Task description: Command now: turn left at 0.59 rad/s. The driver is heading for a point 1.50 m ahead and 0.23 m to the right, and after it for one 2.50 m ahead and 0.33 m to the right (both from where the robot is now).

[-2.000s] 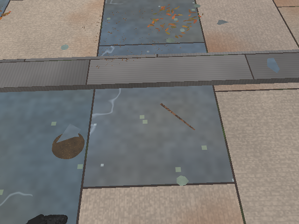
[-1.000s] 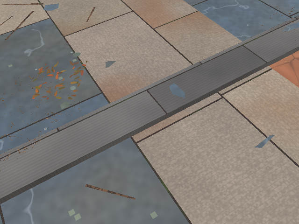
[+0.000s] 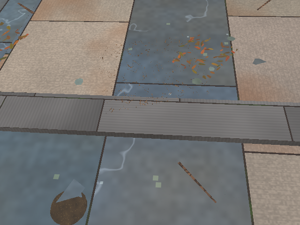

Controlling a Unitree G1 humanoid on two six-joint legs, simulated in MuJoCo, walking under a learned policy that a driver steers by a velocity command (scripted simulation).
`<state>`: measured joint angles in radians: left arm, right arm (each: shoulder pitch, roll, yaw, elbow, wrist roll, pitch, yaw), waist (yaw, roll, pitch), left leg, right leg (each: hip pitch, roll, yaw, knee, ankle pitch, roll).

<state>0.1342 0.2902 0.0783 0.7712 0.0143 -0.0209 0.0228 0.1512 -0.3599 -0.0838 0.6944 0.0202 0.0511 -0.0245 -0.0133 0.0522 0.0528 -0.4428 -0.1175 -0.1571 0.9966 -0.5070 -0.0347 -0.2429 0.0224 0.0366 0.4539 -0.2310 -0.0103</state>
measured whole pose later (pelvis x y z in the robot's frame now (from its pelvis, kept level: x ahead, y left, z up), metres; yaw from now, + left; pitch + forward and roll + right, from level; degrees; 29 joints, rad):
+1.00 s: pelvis +0.10 +0.03 -0.01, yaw +7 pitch -1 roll +0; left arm 0.07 0.26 0.03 0.94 -0.01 -0.01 0.00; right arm 0.25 -0.28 -0.04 0.91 -0.01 0.04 -0.03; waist -0.01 0.01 0.04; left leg -0.03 0.00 -0.02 0.44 -0.39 0.00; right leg -0.27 0.01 -0.03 0.53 -0.25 -0.02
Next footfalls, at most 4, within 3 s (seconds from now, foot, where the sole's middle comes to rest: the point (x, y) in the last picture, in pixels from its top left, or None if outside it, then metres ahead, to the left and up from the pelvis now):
0.28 left None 0.03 0.14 -0.78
0.62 right None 0.17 -0.07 -0.78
1.48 right None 0.34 -0.04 -0.78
1.86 left None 0.25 0.15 -0.78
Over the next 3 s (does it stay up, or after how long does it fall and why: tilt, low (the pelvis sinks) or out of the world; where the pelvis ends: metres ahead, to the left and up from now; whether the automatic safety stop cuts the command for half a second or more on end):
stays up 0.76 0.06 0.00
